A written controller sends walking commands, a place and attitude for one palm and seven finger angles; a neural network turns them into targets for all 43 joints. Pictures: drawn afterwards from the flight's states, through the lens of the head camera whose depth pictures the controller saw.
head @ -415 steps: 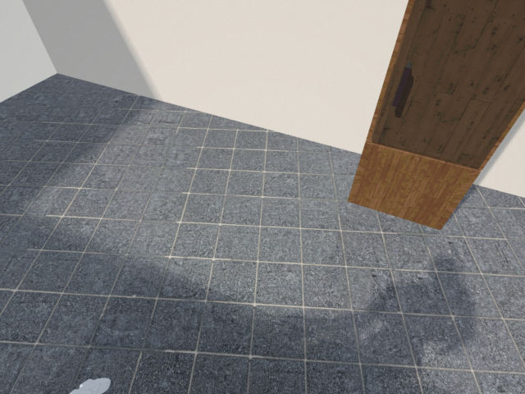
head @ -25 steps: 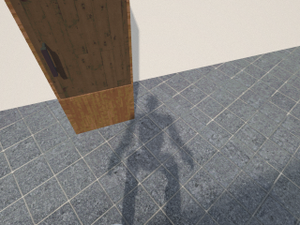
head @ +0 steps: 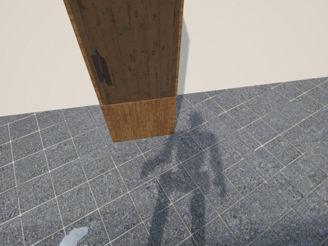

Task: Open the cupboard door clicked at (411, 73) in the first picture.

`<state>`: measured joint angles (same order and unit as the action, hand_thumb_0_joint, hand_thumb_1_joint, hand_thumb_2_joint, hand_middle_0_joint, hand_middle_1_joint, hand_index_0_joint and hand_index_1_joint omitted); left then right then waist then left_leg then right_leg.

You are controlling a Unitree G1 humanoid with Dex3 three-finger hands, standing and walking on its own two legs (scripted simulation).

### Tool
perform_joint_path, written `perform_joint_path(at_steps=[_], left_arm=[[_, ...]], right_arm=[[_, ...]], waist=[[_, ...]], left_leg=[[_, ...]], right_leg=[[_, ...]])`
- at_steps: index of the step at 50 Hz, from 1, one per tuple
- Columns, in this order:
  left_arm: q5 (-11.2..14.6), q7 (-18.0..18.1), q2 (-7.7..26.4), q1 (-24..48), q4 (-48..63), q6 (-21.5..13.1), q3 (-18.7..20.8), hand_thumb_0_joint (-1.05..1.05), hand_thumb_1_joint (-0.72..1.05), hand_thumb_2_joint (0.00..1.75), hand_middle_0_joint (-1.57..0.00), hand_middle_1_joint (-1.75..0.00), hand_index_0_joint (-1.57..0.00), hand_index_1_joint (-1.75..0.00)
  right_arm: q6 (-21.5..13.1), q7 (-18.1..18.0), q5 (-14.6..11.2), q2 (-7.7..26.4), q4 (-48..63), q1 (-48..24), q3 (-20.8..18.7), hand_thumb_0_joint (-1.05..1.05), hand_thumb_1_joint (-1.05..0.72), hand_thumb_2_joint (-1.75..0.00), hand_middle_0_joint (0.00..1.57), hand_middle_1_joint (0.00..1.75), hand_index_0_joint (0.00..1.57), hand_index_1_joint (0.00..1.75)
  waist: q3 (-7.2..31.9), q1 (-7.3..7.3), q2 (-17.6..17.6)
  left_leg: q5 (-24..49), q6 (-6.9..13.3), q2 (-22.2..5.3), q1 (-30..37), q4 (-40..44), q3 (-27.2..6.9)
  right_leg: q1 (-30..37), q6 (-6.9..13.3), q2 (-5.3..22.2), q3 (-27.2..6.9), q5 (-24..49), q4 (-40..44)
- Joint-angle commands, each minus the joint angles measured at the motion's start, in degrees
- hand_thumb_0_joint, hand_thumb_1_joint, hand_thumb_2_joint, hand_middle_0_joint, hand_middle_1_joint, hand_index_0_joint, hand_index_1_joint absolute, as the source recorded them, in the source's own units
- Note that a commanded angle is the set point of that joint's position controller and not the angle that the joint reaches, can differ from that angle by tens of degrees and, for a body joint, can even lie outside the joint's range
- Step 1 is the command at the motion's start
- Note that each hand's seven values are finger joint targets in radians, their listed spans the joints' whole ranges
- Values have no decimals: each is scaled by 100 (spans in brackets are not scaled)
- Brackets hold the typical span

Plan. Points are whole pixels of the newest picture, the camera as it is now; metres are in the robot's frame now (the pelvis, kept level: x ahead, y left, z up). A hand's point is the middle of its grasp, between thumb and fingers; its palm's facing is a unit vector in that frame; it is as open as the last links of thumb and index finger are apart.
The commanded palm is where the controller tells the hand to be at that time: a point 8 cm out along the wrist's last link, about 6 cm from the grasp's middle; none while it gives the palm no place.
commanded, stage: turn to face it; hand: left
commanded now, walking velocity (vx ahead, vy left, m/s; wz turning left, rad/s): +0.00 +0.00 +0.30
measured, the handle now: (98, 65) +0.85 +0.32 -0.07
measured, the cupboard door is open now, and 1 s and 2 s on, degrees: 0 0 0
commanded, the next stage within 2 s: take the last steps up to it in 0.16 s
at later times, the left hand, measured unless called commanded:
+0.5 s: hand out of the picture -0.06 +0.16 -0.16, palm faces +0.26 -0.94 -0.23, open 7.4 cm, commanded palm none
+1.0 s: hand (94, 236) +0.18 +0.21 -0.18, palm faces +0.12 -0.98 -0.18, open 7.4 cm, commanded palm none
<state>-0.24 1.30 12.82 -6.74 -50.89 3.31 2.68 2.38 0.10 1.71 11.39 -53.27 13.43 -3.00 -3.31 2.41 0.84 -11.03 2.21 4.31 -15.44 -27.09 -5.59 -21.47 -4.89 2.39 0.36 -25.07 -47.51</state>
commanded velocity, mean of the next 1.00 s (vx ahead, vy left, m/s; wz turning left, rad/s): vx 0.23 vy -0.02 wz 0.05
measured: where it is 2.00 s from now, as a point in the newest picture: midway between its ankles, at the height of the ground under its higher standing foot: (163, 219)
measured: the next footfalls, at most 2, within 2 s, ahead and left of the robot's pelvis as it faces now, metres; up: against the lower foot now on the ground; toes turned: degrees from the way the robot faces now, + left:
right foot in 0.08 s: +0.04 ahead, -0.13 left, +0.00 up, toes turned +0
left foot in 0.58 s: -0.01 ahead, +0.12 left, +0.00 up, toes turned +16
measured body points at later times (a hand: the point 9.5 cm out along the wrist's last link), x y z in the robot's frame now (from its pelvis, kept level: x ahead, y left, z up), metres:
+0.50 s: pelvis -0.01 -0.02 +0.01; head +0.00 -0.03 +0.46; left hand -0.08 +0.21 -0.14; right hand +0.09 -0.26 -0.15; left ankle -0.07 +0.12 -0.70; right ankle +0.00 -0.13 -0.74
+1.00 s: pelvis +0.12 +0.02 -0.01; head +0.15 +0.02 +0.44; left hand +0.17 +0.26 -0.16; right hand +0.05 -0.21 -0.16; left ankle -0.05 +0.11 -0.74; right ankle +0.27 -0.09 -0.71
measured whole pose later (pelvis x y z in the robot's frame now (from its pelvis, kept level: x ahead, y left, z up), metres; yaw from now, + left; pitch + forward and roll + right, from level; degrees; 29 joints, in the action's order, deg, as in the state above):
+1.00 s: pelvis +0.12 +0.02 -0.01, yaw +8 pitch -1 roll +0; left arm -0.8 -1.4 11.2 -8.3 -59.0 0.7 2.6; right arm -2.9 -1.9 1.7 7.7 -65.5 26.4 -1.9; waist -4.6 2.5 -0.7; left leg -23.9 -1.0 -1.9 7.5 -17.9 7.5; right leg -31.4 -0.3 5.3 6.3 -12.6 -43.3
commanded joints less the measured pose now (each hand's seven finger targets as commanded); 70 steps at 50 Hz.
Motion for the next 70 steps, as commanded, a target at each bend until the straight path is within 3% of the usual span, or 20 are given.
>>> perform_joint_path(at_steps=[1,2,4,5,11,21,26,27,29,30,33,38,47,51,52,53,54,57,61,70], left_arm=[[20,64,471,-558,300,-242,149,0,90,90,-20,-30,-20,-30],[6,81,572,-764,230,-293,176,0,90,90,-20,-30,-20,-30],[-124,125,1362,-871,276,-382,303,0,90,90,-20,-30,-20,-30],[-78,136,1325,-751,355,-336,290,0,90,90,-20,-30,-20,-30],[-72,94,658,-178,312,-402,146,0,90,90,-20,-30,-20,-30],[-191,2,741,-1743,-558,-567,169,0,90,90,-20,-30,-20,-30],[-122,-34,680,-1492,-832,-526,132,0,90,90,-20,-30,-20,-30],[-74,-50,528,-1413,-834,-504,86,0,90,90,-20,-30,-20,-30],[-60,-107,-23,-1165,-604,-481,-60,0,90,90,-20,-30,-20,-30],[-110,-106,160,-803,-471,-480,-34,0,90,90,-20,-30,-20,-30],[-154,-194,174,-719,-699,-427,28,0,90,90,-20,-30,-20,-30],[-130,-252,10,-1107,-865,-373,40,0,90,90,-20,-30,-20,-30],[-63,-304,-87,338,-327,-436,10,0,90,90,-20,-30,-20,-30],[-80,-258,172,-1004,-739,-564,91,0,90,90,-20,-30,-20,-30],[-120,-229,470,-1820,-996,-651,193,0,90,90,-20,-30,-20,-30],[-164,-143,1111,-2566,-1173,-722,366,0,90,90,-20,-30,-20,-30],[-34,-117,1427,-2666,-1225,-702,391,0,90,90,-20,-30,-20,-30],[-19,-62,709,-1110,-836,-649,207,0,90,90,-20,-30,-20,-30],[-88,-26,230,-512,-704,-707,48,0,90,90,-20,-30,-20,-30],[-124,-67,389,-1279,-1004,-758,126,0,90,90,-20,-30,-20,-30]], right_arm=[[-89,-55,-33,1123,384,-84,-297,0,-90,-90,20,30,20,30],[-88,-37,-70,1015,378,-108,-283,0,-90,-90,20,30,20,30],[-90,-17,-122,479,546,23,-207,0,-90,-90,20,30,20,30],[-23,-31,-69,794,515,-52,-307,0,-90,-90,20,30,20,30],[138,74,-31,574,-27,305,-292,0,-90,-90,20,30,20,30],[-128,143,-20,373,76,-624,-105,0,-90,-90,20,30,20,30],[-294,73,-69,195,-305,164,-6,0,-90,-90,20,30,20,30],[-355,28,-84,330,-456,471,-20,0,-90,-90,20,30,20,30],[-393,-69,-32,1244,-659,1318,-219,0,-90,-90,20,30,20,30],[-347,-83,-39,1319,-653,1401,-225,0,-90,-90,20,30,20,30],[-429,-146,-35,713,-593,794,-44,0,-90,-90,20,30,20,30],[-619,-192,-94,529,-634,889,4,0,-90,-90,20,30,20,30],[-637,-241,-1,525,-1026,1537,-20,0,-90,-90,20,30,20,30],[-611,-231,-52,717,-1089,1393,-63,0,-90,-90,20,30,20,30],[-625,-192,-99,672,-1049,1338,-64,0,-90,-90,20,30,20,30],[-645,-127,-184,337,-945,1552,-35,0,-90,-90,20,30,20,30],[-624,-155,-218,210,-805,1549,-14,0,-90,-90,20,30,20,30],[-504,-78,-118,124,-729,838,-60,0,-90,-90,20,30,20,30],[-249,-20,-3,-152,-897,1410,-44,0,-90,-90,20,30,20,30],[-447,77,-40,-180,-417,134,-3,0,-90,-90,20,30,20,30]], waist=[[672,-296,650],[778,-404,387],[671,-445,-1921],[595,-441,-1253],[-68,-65,-989],[81,-717,-1142],[202,-284,-1001],[277,-125,-473],[169,288,1791],[-183,360,1286],[-985,83,954],[-618,-225,540],[-715,60,739],[158,-613,601],[652,-990,268],[1470,-1201,-1081],[1800,-993,-1365],[79,-548,-430],[-72,65,-625],[-49,-365,-618]], left_leg=[[1664,617,-1363,-53,325,-1658],[1130,365,-1121,-438,43,-1444],[-2038,-396,122,-1981,-2079,103],[-2198,-389,-146,-1591,-3067,-68],[-774,-539,-459,-1486,-4200,225],[-1422,-469,-715,-1312,-1750,821],[-704,-288,-485,698,164,1285],[-501,-271,-595,1545,649,1172],[-1687,487,-2657,2435,1671,-1418],[-2009,750,-2947,1988,1843,-1604],[-1228,641,-2430,1011,1978,-766],[1007,578,-1978,1284,1777,297],[2790,558,-2041,1769,1278,690],[4523,301,-1844,1459,-449,995],[3682,106,-1623,609,-1586,1094],[647,-131,-830,-719,-3498,1399],[-2274,-136,-428,-1349,-5060,830],[-1083,-17,-1177,-1554,-5181,393],[-572,-223,-1248,-849,-4076,646],[-440,-336,-1082,-987,-1358,1074]], right_leg=[[1063,114,-124,60,796,1653],[1713,143,26,-1,1354,2451],[2268,1072,2352,-2291,1908,3267],[1391,1460,2631,-2055,2172,3257],[689,1016,1343,-383,1444,3275],[1891,1286,1626,-872,568,3555],[845,1030,1196,-285,216,3100],[227,830,969,-41,46,2700],[-1628,356,72,927,-719,282],[-1799,450,219,515,-678,-423],[-1782,416,514,195,236,-1287],[-1718,242,471,312,1156,-1571],[-1456,457,321,645,1319,537],[909,758,-261,998,1547,1488],[2349,897,12,622,1963,1699],[3686,1476,1579,-1366,2556,1993],[3652,1960,2540,-2847,2949,2684],[1112,1586,1959,-1760,586,3453],[-203,1228,1343,-295,621,3825],[1042,1505,1370,-270,1757,3459]])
